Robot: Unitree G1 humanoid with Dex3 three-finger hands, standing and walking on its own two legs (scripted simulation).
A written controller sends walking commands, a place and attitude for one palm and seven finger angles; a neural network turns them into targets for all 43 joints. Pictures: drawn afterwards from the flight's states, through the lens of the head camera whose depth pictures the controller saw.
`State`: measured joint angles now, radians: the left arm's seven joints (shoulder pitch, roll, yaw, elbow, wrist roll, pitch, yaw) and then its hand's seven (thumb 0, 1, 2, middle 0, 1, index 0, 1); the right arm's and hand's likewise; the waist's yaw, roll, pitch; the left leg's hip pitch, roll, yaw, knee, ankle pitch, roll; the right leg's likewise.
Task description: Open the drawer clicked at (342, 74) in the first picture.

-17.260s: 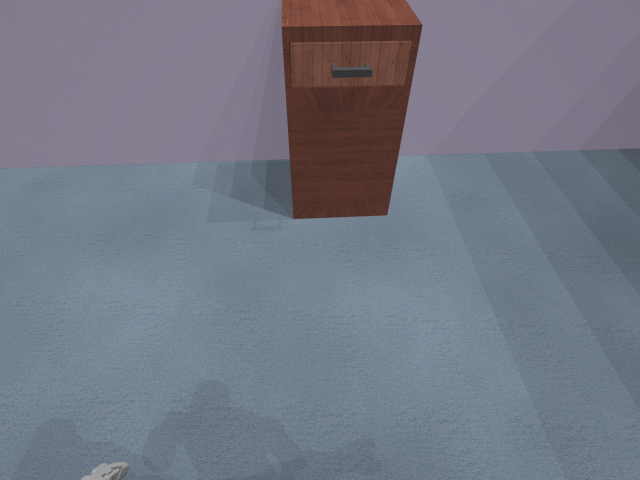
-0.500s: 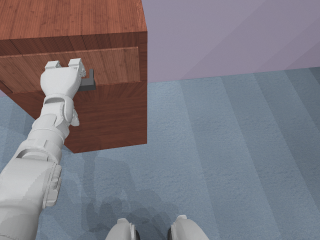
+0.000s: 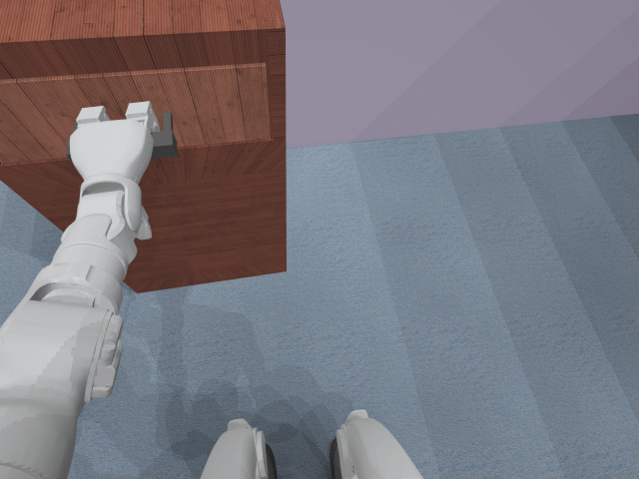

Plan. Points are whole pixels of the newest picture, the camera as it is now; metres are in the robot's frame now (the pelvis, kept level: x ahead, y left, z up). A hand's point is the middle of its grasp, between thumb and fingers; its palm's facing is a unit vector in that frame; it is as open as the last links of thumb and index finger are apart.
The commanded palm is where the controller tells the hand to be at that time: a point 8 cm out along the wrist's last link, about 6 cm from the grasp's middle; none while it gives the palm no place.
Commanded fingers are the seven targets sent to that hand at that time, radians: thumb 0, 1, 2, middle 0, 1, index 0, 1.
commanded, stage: lower the fingers behind the handle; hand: left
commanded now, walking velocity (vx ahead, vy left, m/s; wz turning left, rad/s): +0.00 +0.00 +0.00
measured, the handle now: (124, 135) +0.57 +0.21 +0.01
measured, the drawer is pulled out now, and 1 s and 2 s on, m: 0.00 0.00 0.05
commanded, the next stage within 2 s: close the thumb around the handle in 0.26 s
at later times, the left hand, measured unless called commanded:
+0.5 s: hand (123, 177) +0.51 +0.21 -0.01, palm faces -0.05 -0.04 -1.00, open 13.4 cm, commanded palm +0.50 +0.20 +0.04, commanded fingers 0.00 -0.05 0.49 -0.33 -1.25 -0.33 -1.25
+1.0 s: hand (122, 180) +0.51 +0.21 -0.01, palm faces -0.05 -0.04 -1.00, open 6.1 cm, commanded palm +0.49 +0.19 +0.04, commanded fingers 0.00 0.90 0.90 -0.40 -1.35 -0.40 -1.35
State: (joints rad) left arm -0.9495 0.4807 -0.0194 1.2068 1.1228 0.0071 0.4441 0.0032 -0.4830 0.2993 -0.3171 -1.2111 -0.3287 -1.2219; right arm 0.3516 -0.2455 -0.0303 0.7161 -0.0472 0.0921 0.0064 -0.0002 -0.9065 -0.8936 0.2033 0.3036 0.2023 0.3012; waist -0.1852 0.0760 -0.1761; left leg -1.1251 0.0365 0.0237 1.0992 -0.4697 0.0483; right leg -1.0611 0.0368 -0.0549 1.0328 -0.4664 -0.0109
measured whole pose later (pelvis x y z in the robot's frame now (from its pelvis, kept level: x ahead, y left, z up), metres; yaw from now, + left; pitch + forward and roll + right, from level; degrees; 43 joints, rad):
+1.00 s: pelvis +0.01 +0.01 +0.01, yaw +0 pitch +27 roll -4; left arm -0.87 0.46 -0.03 1.15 1.11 0.00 0.44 0.00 0.67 0.80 -0.33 -1.31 -0.36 -1.30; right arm 0.35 -0.24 -0.04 0.72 -0.05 0.10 0.01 0.00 -0.91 -0.89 0.20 0.30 0.20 0.30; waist -0.16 0.08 -0.18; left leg -1.07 0.03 0.03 1.07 -0.47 0.05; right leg -1.00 0.04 -0.05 0.99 -0.46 0.00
